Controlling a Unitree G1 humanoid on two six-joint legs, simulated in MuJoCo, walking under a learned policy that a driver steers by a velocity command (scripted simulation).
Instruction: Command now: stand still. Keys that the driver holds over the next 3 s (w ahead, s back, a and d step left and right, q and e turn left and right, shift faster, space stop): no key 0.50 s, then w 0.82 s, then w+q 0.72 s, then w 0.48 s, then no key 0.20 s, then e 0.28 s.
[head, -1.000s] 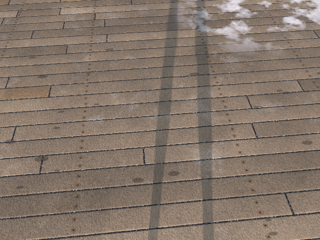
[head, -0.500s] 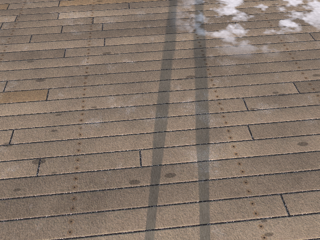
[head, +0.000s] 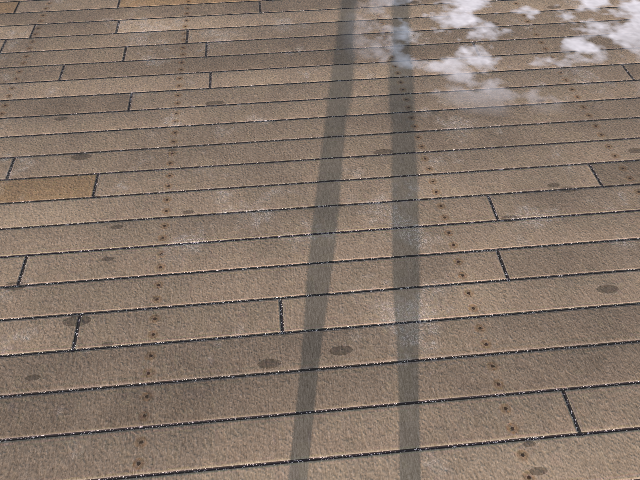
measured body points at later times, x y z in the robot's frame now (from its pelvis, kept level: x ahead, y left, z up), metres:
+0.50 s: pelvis +0.01 +0.00 +0.00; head +0.01 +0.00 +0.45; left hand -0.02 +0.22 -0.16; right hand -0.02 -0.22 -0.16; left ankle +0.01 +0.12 -0.74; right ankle -0.03 -0.10 -0.74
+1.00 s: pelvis +0.14 +0.05 +0.00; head +0.16 +0.06 +0.45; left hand +0.20 +0.28 -0.16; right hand +0.04 -0.17 -0.14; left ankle +0.05 +0.11 -0.74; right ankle +0.16 -0.08 -0.67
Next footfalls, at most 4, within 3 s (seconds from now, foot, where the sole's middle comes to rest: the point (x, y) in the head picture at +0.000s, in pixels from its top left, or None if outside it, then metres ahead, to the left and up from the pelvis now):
1.24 right None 0.44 -0.03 -0.78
1.78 left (282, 392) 0.72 0.12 -0.78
2.32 right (295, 269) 1.08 0.10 -0.78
2.80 left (205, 239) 1.19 0.35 -0.78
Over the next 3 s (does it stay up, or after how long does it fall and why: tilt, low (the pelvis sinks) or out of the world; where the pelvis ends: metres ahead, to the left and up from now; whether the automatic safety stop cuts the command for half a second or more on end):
stays up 1.11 0.23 -0.01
